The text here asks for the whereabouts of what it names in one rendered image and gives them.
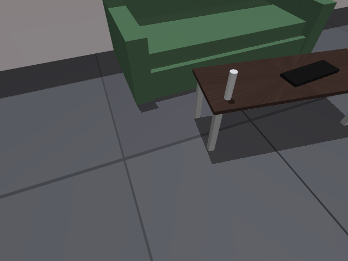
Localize coffee table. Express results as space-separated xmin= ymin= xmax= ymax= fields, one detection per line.
xmin=192 ymin=48 xmax=348 ymax=151

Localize sofa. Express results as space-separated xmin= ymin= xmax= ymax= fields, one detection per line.
xmin=102 ymin=0 xmax=337 ymax=105

